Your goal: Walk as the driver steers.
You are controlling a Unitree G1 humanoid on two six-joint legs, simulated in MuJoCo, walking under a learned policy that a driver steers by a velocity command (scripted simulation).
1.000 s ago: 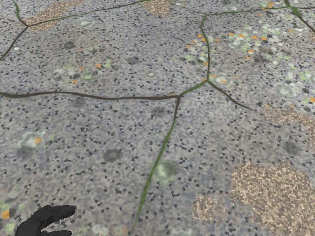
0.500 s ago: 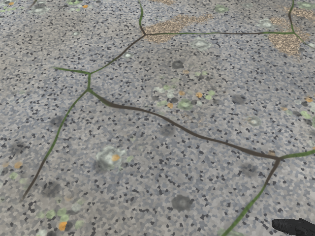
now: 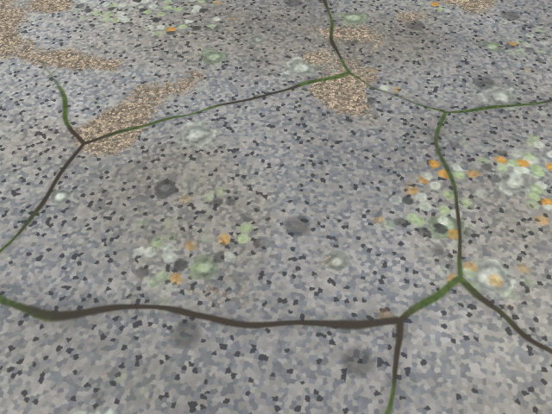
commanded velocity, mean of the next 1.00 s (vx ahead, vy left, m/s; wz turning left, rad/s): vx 0.27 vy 0.00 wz -0.28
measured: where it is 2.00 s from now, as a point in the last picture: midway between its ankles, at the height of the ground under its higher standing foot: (310, 260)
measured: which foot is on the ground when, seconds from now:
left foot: down 0.00-0.10, up 0.12-0.56, down 0.58-1.00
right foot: up 0.00-0.06, down 0.08-0.58, up 0.60-0.96, down 0.98-1.00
